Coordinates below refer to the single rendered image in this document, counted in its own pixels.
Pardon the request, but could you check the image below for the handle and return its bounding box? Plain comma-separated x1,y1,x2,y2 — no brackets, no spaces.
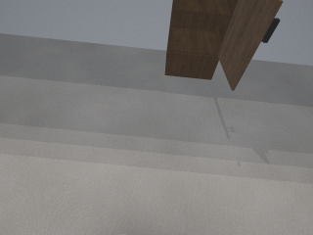
261,18,280,43

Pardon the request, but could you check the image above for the cupboard door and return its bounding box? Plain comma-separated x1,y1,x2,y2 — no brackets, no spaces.
217,0,284,91

